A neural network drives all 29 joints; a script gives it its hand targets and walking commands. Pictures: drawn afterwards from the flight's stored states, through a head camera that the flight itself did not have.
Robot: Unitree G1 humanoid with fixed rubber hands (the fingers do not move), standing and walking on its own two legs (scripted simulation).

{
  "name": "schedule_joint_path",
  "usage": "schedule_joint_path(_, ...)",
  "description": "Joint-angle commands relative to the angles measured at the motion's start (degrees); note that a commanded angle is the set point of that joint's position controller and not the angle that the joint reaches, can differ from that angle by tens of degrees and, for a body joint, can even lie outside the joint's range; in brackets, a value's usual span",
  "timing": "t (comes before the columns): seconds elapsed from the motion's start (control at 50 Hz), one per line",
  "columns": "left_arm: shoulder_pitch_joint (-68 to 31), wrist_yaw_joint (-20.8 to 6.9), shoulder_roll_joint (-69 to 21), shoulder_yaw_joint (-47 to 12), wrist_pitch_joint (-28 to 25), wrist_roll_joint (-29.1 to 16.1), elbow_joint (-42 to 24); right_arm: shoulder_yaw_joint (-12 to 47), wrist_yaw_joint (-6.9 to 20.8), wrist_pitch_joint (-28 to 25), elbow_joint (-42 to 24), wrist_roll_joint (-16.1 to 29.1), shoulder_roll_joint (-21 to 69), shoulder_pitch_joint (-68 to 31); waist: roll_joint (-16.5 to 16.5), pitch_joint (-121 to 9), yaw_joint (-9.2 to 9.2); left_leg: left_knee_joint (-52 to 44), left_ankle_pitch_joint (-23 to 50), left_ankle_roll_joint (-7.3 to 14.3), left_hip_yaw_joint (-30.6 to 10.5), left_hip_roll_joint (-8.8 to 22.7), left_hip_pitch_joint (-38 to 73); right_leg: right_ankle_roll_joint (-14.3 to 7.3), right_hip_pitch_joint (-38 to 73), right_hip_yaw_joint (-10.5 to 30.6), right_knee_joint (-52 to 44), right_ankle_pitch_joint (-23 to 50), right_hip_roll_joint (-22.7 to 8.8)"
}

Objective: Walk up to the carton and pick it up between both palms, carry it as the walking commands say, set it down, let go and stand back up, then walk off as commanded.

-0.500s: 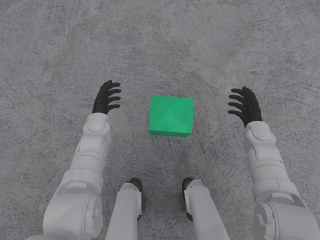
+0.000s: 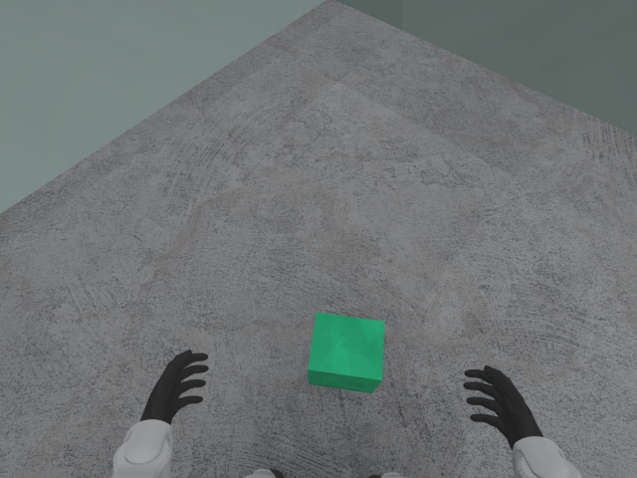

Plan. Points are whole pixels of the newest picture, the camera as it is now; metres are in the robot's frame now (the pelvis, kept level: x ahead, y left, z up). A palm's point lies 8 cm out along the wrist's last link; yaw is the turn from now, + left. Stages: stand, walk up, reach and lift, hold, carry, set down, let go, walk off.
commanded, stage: let go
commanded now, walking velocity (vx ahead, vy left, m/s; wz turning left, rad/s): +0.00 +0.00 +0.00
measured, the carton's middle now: (344, 354) +0.43 -0.06 -0.67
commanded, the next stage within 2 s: stand in 0.56 s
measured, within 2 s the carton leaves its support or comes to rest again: neither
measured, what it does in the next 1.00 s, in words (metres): stands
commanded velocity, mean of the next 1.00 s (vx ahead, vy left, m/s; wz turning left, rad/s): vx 0.00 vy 0.00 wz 0.00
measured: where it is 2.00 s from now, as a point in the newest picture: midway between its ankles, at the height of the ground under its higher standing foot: outside the picture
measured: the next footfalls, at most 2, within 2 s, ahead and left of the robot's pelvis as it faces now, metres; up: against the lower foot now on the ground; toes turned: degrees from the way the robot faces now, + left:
none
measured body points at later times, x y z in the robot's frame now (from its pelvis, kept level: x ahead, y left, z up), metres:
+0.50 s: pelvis +0.02 +0.01 +0.01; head +0.04 +0.01 +0.46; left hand +0.20 +0.24 -0.06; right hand +0.20 -0.22 -0.06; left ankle +0.01 +0.14 -0.73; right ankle -0.01 -0.14 -0.73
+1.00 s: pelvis +0.03 +0.01 +0.01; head +0.05 +0.00 +0.46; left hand +0.15 +0.31 -0.09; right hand +0.18 -0.29 -0.09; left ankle +0.01 +0.14 -0.73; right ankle -0.01 -0.14 -0.73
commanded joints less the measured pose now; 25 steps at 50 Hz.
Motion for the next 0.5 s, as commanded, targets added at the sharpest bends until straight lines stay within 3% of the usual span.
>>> schedule_joint_path(0.0,2.44,-1.07,3.13,-0.98,-1.09,-1.5,-6.69,-0.33,-0.58,-1.06,-6.7,-0.38,-4.34,1.64,-1.22,-7.45,-0.27,-5.61,10.51,0.09,4.59,-4.59,16.24,0.46,11.72,-4.44,-7.71,12.0,4.41)
schedule_joint_path(0.04,2.75,-1.46,5.36,-0.2,-0.48,-0.8,-8.26,-2.07,-0.68,-0.43,-9.01,-1.17,-5.18,1.08,-1.26,-6.12,0.3,-6.87,10.41,0.45,4.19,-4.61,20.87,0.26,13.16,-4.85,-9.0,9.73,4.8)
schedule_joint_path(0.06,4.26,-1.14,6.25,-0.24,-0.12,-0.57,-8.33,-0.77,-0.5,0.35,-7.12,-0.49,-5.12,3.72,3.09,-1.79,1.34,-8.77,9.61,0.35,4.14,-3.89,20.92,-0.18,13.43,-5.41,-9.37,8.16,4.71)
schedule_joint_path(0.08,4.94,-1.36,6.54,-0.14,0.12,-0.79,-9.67,-1.65,-0.43,0.4,-7.3,-0.94,-5.83,4.16,2.31,-3.37,0.48,-8.66,11.31,0.09,3.89,-4.12,23.38,-0.4,15.29,-5.02,-10.04,9.33,4.87)
schedule_joint_path(0.18,6.8,-2.44,5.66,-1.37,2.46,-1.81,-10.65,-0.7,0.25,2.3,-7.96,0.4,-5.95,3.51,4.93,1.01,0.87,-11.04,15.72,-1.17,3.3,-3.44,26.42,-1.3,17.57,-6.1,-11.82,10.73,5.62)
schedule_joint_path(0.2,7.97,-2.25,6.5,-0.16,3.3,-1.09,-10.33,-0.74,0.35,3.06,-8.6,-0.15,-6.51,3.79,4.69,1.02,2.68,-11.41,13.92,-1.31,3.87,-3.86,26.07,-1.12,20.16,-6.17,-12.1,10.14,5.6)
schedule_joint_path(0.22,9.3,-2.45,5.86,-0.75,4.17,-2.01,-8.66,0.52,0.57,3.81,-6.56,0.86,-6.32,6.65,3.51,1.85,0.66,-12.08,13.36,-1.13,4.09,-3.91,26.15,-1.11,20.8,-5.68,-12.82,9.74,5.59)
schedule_joint_path(0.28,7.14,-2.86,6.53,-0.12,5.45,-1.34,-10.61,0.43,0.8,4.99,-8.77,0.34,-6.35,4.59,1.51,2.87,1.58,-12.28,10.87,-0.64,3.94,-4.07,25.98,-1.29,22.44,-5.56,-12.84,8.68,5.09)
schedule_joint_path(0.32,5.35,-3.48,6.97,-0.55,6.06,-1.18,-11.61,-0.16,0.8,5.84,-10.3,0.1,-6.51,2.26,0.2,2.82,0.49,-12.79,8.33,-0.22,4.17,-4.05,27.46,-0.87,22.06,-5.84,-13.02,6.19,4.97)
schedule_joint_path(0.4,7.15,-3.15,7.31,0.32,7.54,-0.28,-10.26,-0.19,0.6,7.1,-9.53,-0.22,-6.73,2.6,1.72,3.46,1.19,-11.91,12.38,-0.22,4.37,-4.41,28.63,-0.93,23.1,-5.25,-12.49,9.93,5.19)
schedule_joint_path(0.42,6.34,-2.99,6.72,-0.13,7.46,-0.2,-11.46,0.61,0.66,7.58,-8.74,-0.09,-6.67,3.33,4.5,5.24,1.3,-11.9,12.78,-0.76,4.58,-4.46,28.04,-1.13,22.09,-4.62,-12.19,9.87,5.59)
schedule_joint_path(0.44,9.37,-2.99,6.57,0.14,8.02,-0.91,-7.93,0.98,0.47,8.24,-7.94,0.13,-6.96,4.65,2.06,5.33,0.62,-11.55,14.63,-0.4,4.57,-4.27,29.13,-0.97,21.68,-4.38,-12.56,9.95,5.71)
schedule_joint_path(0.46,6.31,-3.05,6.76,-0.01,7.35,-1.26,-10.71,0.45,-0.07,8.49,-9.38,-0.37,-6.7,3.8,0.47,4.67,0.18,-10.85,14.69,0.04,4.66,-4.54,28.93,-0.7,22.35,-3.89,-12.22,11.06,5.62)
schedule_joint_path(0.48,6.61,-2.61,8.14,0.62,6.88,-1.38,-10.39,0.12,-0.49,8.69,-10.48,-0.46,-6.78,3.63,1.84,0.89,0.7,-9.6,17.55,0.12,4.95,-4.97,31.61,-0.6,24.12,-3.64,-11.6,14.07,5.58)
